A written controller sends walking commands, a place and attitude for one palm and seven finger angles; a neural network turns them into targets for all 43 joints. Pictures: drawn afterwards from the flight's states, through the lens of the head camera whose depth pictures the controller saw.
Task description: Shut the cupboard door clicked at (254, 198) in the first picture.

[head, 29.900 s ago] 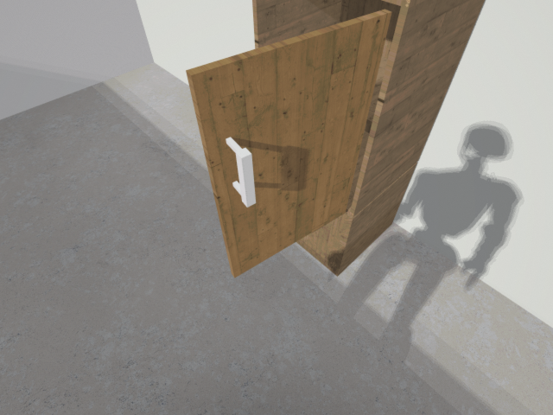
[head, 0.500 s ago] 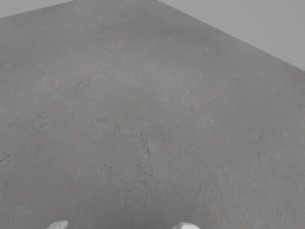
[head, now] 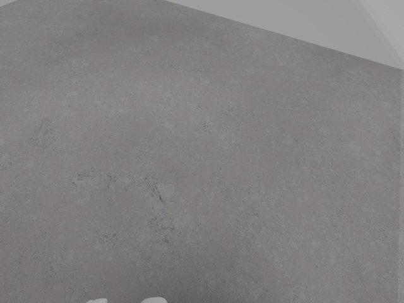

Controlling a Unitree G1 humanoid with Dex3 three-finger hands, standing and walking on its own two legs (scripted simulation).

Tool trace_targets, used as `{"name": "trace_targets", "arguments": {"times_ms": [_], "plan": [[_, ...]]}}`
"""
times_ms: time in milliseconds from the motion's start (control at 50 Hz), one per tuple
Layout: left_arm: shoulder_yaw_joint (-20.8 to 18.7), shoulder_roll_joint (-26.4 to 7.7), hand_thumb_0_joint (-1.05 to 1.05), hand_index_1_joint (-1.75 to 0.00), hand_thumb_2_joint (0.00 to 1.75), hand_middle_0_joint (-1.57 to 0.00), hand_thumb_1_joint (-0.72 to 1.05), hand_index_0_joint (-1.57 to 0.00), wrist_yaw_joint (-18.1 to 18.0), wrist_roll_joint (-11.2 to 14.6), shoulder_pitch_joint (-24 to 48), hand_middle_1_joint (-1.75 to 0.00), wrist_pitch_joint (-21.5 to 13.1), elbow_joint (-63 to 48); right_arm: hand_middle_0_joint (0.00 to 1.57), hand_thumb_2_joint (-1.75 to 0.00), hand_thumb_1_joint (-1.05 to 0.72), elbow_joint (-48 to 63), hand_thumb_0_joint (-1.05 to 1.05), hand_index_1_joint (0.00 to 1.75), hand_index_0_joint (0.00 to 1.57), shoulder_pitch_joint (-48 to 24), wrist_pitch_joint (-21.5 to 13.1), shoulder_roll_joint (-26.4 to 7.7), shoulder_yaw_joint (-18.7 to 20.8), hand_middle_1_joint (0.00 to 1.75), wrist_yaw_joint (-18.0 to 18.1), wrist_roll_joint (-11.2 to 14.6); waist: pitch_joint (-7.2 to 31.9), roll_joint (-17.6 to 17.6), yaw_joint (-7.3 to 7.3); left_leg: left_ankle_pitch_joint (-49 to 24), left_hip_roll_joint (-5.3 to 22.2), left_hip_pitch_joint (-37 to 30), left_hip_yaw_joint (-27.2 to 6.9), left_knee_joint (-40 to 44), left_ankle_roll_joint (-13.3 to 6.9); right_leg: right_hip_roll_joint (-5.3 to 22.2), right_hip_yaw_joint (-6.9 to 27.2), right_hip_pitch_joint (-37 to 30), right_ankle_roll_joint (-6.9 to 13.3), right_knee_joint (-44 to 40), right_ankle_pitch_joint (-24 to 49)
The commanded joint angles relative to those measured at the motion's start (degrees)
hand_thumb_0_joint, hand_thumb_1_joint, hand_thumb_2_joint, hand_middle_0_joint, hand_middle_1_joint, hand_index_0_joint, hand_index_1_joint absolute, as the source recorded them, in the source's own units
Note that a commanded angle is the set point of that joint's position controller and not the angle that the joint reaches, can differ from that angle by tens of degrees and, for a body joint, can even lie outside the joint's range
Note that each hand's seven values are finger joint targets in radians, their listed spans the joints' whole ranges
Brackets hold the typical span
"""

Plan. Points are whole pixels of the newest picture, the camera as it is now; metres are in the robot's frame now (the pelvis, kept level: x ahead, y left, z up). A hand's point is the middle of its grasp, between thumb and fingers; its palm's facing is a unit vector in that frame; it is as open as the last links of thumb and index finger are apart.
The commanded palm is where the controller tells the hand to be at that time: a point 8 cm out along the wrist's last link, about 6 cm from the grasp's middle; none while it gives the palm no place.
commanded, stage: turn to face it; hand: left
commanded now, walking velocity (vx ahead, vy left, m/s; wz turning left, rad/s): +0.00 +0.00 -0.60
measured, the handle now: out of the picture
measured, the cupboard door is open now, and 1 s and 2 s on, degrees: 47 47 47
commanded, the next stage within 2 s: take the last steps up to it in 1.78 s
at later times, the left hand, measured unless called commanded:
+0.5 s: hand (139, 287) +0.17 +0.15 -0.15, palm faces -0.29 -0.91 -0.29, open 7.4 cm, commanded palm none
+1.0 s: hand (149, 265) +0.21 +0.14 -0.16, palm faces -0.53 -0.83 -0.20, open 7.4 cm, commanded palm none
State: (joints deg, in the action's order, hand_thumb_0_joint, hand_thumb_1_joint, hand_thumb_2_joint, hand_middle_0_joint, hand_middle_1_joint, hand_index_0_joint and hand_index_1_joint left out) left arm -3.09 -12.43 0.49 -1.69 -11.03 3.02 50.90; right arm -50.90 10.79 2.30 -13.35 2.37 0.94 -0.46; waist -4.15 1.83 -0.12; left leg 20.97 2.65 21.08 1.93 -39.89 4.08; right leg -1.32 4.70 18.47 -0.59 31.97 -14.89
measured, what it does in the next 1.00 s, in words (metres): steps on the spot, turning right: left foot, then right foot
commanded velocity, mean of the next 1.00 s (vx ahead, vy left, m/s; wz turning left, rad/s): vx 0.00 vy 0.00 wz -0.60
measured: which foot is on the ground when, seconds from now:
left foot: up 0.00-0.00, down 0.02-0.40, up 0.42-0.78, down 0.80-1.00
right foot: down 0.00-0.02, up 0.04-0.40, down 0.42-0.80, up 0.82-1.00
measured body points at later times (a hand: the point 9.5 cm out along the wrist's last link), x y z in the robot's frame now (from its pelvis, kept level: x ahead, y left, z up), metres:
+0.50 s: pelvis +0.00 -0.02 -0.01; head +0.03 -0.06 +0.44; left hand +0.18 +0.19 -0.13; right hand -0.04 -0.29 -0.16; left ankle +0.01 +0.13 -0.68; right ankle -0.03 -0.13 -0.73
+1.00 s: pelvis +0.03 +0.00 +0.01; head +0.08 +0.00 +0.46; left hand +0.24 +0.18 -0.14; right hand -0.04 -0.25 -0.11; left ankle +0.09 +0.10 -0.73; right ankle -0.08 -0.10 -0.65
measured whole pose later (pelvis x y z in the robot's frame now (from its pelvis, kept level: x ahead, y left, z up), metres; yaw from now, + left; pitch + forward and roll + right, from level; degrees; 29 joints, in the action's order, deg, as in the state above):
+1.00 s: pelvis +0.03 +0.00 +0.01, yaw -36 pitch +1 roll -2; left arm -5.4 -15.7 1.8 -1.4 -10.1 4.7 51.7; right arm -49.5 11.4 0.8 -10.7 0.2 1.7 -1.8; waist -4.6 1.8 -1.0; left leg 15.6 6.4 13.8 7.9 -29.0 0.0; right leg -0.2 -0.6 28.0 -2.9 63.5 -26.5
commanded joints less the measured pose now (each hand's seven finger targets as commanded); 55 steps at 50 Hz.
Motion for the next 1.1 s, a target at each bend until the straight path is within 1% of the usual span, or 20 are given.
{"name": "trace_targets", "arguments": {"times_ms": [0,20,40,100,180,280,340,360,380,400,460,540,680,740,760,780,800,820,900,1080], "plan": [[-2.49,-5.81,0.00,-0.30,0.90,-0.20,0.90,-0.20,0.03,1.61,1.28,-0.30,-0.38,-6.61,0.20,-0.90,-0.90,2.64,0.00,0.30,0.20,7.84,-2.93,-13.36,2.82,0.30,1.15,-0.95,9.12,-18.06,2.65,-9.45,17.69,-20.05,-18.33,24.55,-6.22,-1.73,1.39,14.66,0.63,11.60,-9.87],[-2.35,-6.78,0.00,-0.30,0.90,-0.20,0.90,-0.20,0.18,1.03,2.76,-0.30,-0.35,-7.11,0.20,-0.90,-0.90,3.06,0.00,0.30,0.20,8.37,-2.62,-14.96,3.02,0.30,1.46,-1.17,8.08,-19.66,3.46,-16.07,24.94,-16.88,-22.10,24.92,-11.24,-1.00,-2.32,15.48,-0.49,24.02,-20.46],[-2.83,-7.76,0.00,-0.30,0.90,-0.20,0.90,-0.20,0.47,0.57,2.46,-0.30,-0.30,-6.71,0.20,-0.90,-0.90,3.87,0.00,0.30,0.20,6.55,-2.45,-13.38,2.41,0.30,1.33,-1.46,7.04,-13.81,2.61,-14.17,23.96,-11.29,-19.06,24.84,-12.84,1.03,-0.86,12.78,-0.49,30.59,-18.48],[-3.56,-7.35,0.00,-0.30,0.90,-0.20,0.90,-0.20,1.57,0.26,2.03,-0.30,0.21,-4.91,0.20,-0.90,-0.90,5.09,0.00,0.30,0.20,1.15,-2.86,-9.46,1.40,0.30,1.74,-1.52,3.41,-13.66,0.27,-25.38,17.74,-10.54,-7.54,22.11,-10.71,2.68,-3.09,14.81,-2.04,36.25,-12.20],[-2.78,-4.99,0.00,-0.30,0.90,-0.20,0.90,-0.20,1.88,0.69,2.88,-0.30,0.36,-5.06,0.20,-0.90,-0.90,3.21,0.00,0.30,0.20,4.83,-2.72,-9.37,1.90,0.30,1.85,-1.26,6.33,-12.15,1.45,-35.64,16.74,-19.82,-0.54,18.09,-10.94,3.20,-6.62,15.20,-2.76,29.56,-10.72],[-2.36,-4.26,0.00,-0.30,0.90,-0.20,0.90,-0.20,1.97,0.54,4.49,-0.30,-0.02,-5.99,0.20,-0.90,-0.90,2.27,0.00,0.30,0.20,5.03,-2.17,-10.62,2.98,0.30,0.91,-1.39,6.30,-14.65,2.45,-30.18,18.27,-16.73,2.65,16.41,-10.77,2.61,-9.90,6.64,-1.80,14.31,-10.06],[-2.67,-5.28,0.00,-0.30,0.90,-0.20,0.90,-0.20,1.84,0.62,0.11,-0.30,-0.63,-4.77,0.20,-0.90,-0.90,2.39,0.00,0.30,0.20,2.60,-1.91,-11.62,3.52,0.30,0.48,-1.03,8.01,-12.53,-0.33,-25.00,17.56,-12.10,5.64,9.79,-7.44,1.55,-11.01,-4.32,-0.23,-0.22,-0.42],[-3.20,-7.75,0.00,-0.30,0.90,-0.20,0.90,-0.20,1.54,0.37,-3.80,-0.30,-1.11,-3.53,0.20,-0.90,-0.90,2.74,0.00,0.30,0.20,1.78,-1.83,-10.90,3.61,0.30,0.18,-0.60,9.25,-7.03,-2.45,-19.58,14.92,-7.30,7.94,2.87,-4.69,3.22,-8.49,-11.88,0.91,-7.08,6.72],[-4.25,-14.21,0.00,-0.30,0.90,-0.20,0.90,-0.20,0.75,-0.24,-6.49,-0.30,-1.99,-2.73,0.20,-0.90,-0.90,4.48,0.00,0.30,0.20,1.90,-1.54,-6.39,2.72,0.30,-0.21,-0.11,9.56,10.78,-3.81,1.03,7.59,5.89,11.29,-9.47,-0.94,15.92,9.02,-20.57,5.63,-12.86,17.59],[-4.80,-17.50,0.00,-0.30,0.90,-0.20,0.90,-0.20,-0.13,0.47,-8.75,-0.30,-1.89,-1.99,0.20,-0.90,-0.90,6.99,0.00,0.30,0.20,-2.70,-0.91,-5.19,1.85,0.30,-0.02,-0.34,7.16,16.95,-5.68,17.36,2.32,14.06,6.09,-21.08,0.11,23.87,19.54,-17.47,11.38,-12.90,32.44],[-4.15,-13.76,0.00,-0.30,0.90,-0.20,0.90,-0.20,-1.14,0.48,-0.54,-0.30,-1.63,-4.18,0.20,-0.90,-0.90,5.43,0.00,0.30,0.20,-2.68,-0.06,-6.39,2.19,0.30,0.29,-0.44,2.97,14.69,-1.82,6.81,4.45,17.27,-2.44,-29.00,-0.13,18.86,16.76,-9.43,11.84,-16.63,9.46],[-3.11,-11.39,0.00,-0.30,0.90,-0.20,0.90,-0.20,-0.98,0.40,1.93,-0.30,-2.20,-5.12,0.20,-0.90,-0.90,3.54,0.00,0.30,0.20,-0.23,-0.28,-5.85,2.02,0.30,-0.35,-0.61,6.28,6.69,0.44,0.52,2.98,9.80,-0.71,-21.49,0.99,13.61,8.25,-7.84,10.08,-12.51,17.41],[-3.80,-12.56,0.00,-0.30,0.90,-0.20,0.90,-0.20,-0.97,-0.01,-1.51,-0.30,-1.89,-3.59,0.20,-0.90,-0.90,5.25,0.00,0.30,0.20,-2.48,-1.18,-4.79,1.60,0.30,0.27,0.14,8.46,6.46,-1.52,3.89,-0.17,4.84,-0.65,-4.07,0.72,14.04,15.51,-11.00,11.86,-8.67,25.13],[-3.68,-11.90,0.00,-0.30,0.90,-0.20,0.90,-0.20,-0.88,0.66,2.53,-0.30,-1.22,-4.21,0.20,-0.90,-0.90,3.12,0.00,0.30,0.20,3.94,-1.87,-5.54,1.52,0.30,0.84,0.32,9.07,5.56,2.24,-7.95,-1.04,-9.54,-0.08,13.16,0.11,10.35,14.51,-2.40,7.17,-3.91,20.67],[-3.04,-9.46,0.00,-0.30,0.90,-0.20,0.90,-0.20,-0.66,1.21,2.20,-0.30,-0.88,-5.01,0.20,-0.90,-0.90,2.72,0.00,0.30,0.20,5.34,-2.48,-8.69,1.89,0.30,1.10,-0.03,9.87,-1.99,2.58,-9.70,4.87,-17.02,-5.22,20.22,-1.52,5.05,10.59,4.59,4.00,0.94,11.75],[-2.37,-6.12,0.00,-0.30,0.90,-0.20,0.90,-0.20,-0.07,1.64,0.89,-0.30,-0.86,-5.77,0.20,-0.90,-0.90,3.26,0.00,0.30,0.20,6.23,-2.68,-13.93,2.97,0.30,1.09,-0.72,10.29,-18.33,2.58,-16.81,18.62,-21.22,-19.00,23.29,-6.63,-2.42,2.13,13.19,0.49,12.86,-10.15],[-2.48,-7.12,0.00,-0.30,0.90,-0.20,0.90,-0.20,0.02,1.05,1.96,-0.30,-0.77,-6.35,0.20,-0.90,-0.90,3.76,0.00,0.30,0.20,7.05,-2.32,-15.09,2.88,0.30,1.38,-1.15,8.75,-19.02,3.20,-22.92,25.07,-17.32,-21.80,23.36,-11.87,-1.36,-1.52,13.77,-0.46,24.92,-21.21],[-2.88,-8.10,0.00,-0.30,0.90,-0.20,0.90,-0.20,0.31,0.53,1.67,-0.30,-0.54,-5.92,0.20,-0.90,-0.90,4.32,0.00,0.30,0.20,4.96,-2.26,-13.23,2.27,0.30,1.45,-1.49,7.10,-13.68,2.14,-23.65,23.79,-13.29,-18.38,23.14,-13.16,0.51,-0.42,12.89,-0.74,31.42,-18.96],[-3.14,-6.90,0.00,-0.30,0.90,-0.20,0.90,-0.20,1.61,0.50,1.53,-0.30,0.19,-4.42,0.20,-0.90,-0.90,5.50,0.00,0.30,0.20,0.87,-2.60,-9.57,1.39,0.30,1.74,-1.51,4.79,-12.61,0.33,-33.41,16.40,-14.13,-4.10,19.60,-10.55,2.35,-3.71,14.45,-2.51,35.62,-11.97],[-2.18,-4.72,0.00,-0.30,0.90,-0.20,0.90,-0.20,1.99,0.59,4.56,-0.30,-0.30,-5.69,0.20,-0.90,-0.90,2.68,0.00,0.30,0.20,4.40,-1.98,-11.60,3.27,0.30,0.63,-1.36,6.87,-15.68,2.50,-31.23,18.21,-16.19,2.99,14.76,-10.22,2.00,-10.41,4.42,-1.44,11.37,-9.44]]}}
